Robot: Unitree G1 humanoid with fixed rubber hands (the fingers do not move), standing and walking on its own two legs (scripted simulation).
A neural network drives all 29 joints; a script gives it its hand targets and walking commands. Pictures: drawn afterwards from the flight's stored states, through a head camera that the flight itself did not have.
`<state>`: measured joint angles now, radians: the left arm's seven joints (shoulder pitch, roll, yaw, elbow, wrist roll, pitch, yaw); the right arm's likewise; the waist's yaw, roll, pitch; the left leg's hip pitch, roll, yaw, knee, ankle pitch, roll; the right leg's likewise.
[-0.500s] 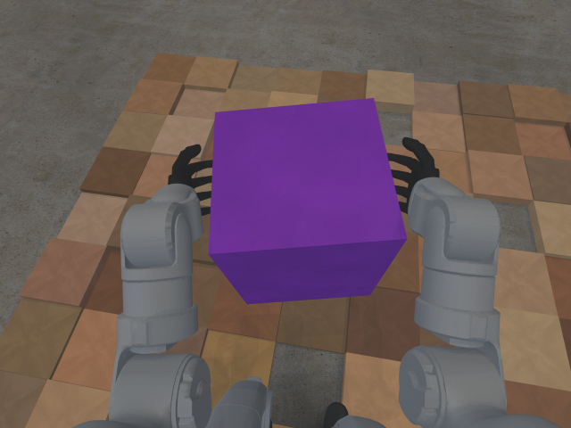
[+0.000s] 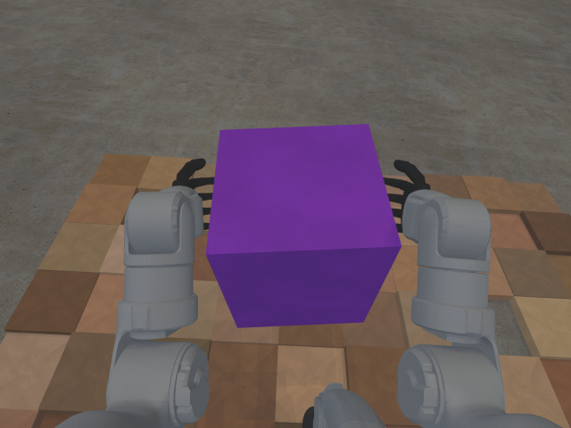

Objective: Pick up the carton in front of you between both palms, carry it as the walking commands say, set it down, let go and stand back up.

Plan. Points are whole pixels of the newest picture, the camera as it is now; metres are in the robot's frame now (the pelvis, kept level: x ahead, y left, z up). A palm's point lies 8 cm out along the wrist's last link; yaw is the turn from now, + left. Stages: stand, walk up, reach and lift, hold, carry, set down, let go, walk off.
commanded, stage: carry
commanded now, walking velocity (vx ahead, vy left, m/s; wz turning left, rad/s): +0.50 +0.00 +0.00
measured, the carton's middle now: (297, 234) +0.38 -0.02 +0.06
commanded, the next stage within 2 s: none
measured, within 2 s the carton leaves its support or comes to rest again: neither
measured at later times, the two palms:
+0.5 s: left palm (181, 126) +0.61 +0.18 +0.08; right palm (335, 122) +0.63 -0.11 +0.09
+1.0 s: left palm (209, 20) +0.97 +0.16 +0.13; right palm (326, 25) +0.98 -0.14 +0.13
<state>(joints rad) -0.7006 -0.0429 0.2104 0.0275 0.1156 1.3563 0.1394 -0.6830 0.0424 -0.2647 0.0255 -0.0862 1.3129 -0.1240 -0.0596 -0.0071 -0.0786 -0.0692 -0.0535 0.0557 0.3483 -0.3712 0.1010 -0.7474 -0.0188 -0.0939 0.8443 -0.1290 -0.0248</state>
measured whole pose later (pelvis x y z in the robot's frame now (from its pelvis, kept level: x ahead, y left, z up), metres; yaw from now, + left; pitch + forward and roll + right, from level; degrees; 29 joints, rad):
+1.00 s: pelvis +0.64 +0.01 -0.01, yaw +0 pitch +3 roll +0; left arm -0.62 -0.03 0.14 0.14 0.11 1.27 0.15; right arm -0.61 0.00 -0.15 0.10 -0.07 1.26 -0.14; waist 0.00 0.03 -0.13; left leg -0.27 0.06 0.08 0.87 -0.48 0.01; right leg -0.46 -0.02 -0.18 0.60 -0.19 -0.06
